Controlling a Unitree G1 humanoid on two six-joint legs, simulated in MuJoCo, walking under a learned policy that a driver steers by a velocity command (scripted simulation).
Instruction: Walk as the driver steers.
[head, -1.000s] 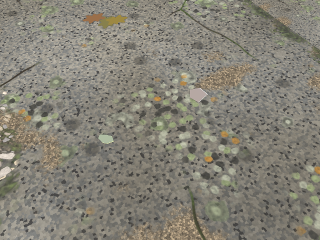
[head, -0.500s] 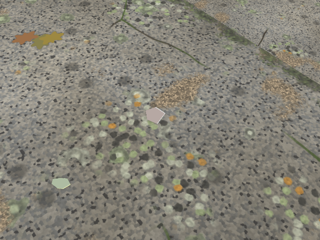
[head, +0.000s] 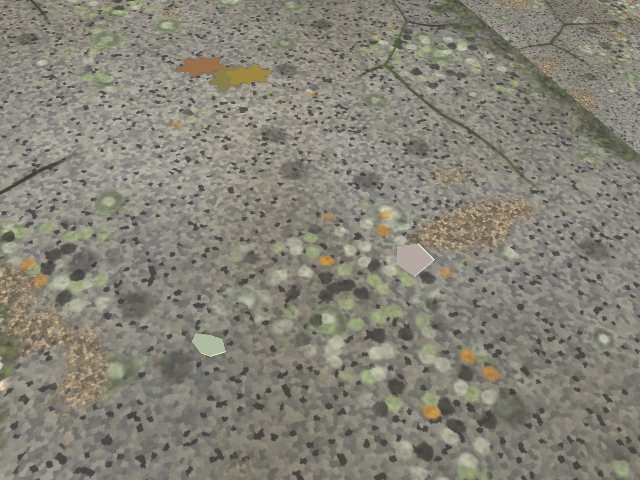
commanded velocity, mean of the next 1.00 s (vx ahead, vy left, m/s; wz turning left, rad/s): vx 0.09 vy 0.00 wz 0.34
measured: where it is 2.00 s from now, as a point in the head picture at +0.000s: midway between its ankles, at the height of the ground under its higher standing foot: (270, 459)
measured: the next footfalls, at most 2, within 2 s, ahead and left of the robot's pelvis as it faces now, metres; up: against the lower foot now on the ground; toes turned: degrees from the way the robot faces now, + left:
right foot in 0.52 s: +0.05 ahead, -0.11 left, +0.00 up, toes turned +20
left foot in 0.90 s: -0.03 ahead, +0.08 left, +0.00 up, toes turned +18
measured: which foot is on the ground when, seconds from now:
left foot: down 0.00-0.52, up 0.54-0.88, down 0.90-1.00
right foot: up 0.00-0.50, down 0.52-0.90, up 0.92-1.00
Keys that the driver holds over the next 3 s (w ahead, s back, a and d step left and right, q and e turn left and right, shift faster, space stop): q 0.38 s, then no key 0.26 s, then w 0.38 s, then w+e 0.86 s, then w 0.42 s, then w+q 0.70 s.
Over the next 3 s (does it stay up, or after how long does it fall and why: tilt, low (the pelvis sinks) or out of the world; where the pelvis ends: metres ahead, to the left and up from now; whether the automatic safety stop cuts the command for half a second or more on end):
stays up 1.09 -0.01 -0.01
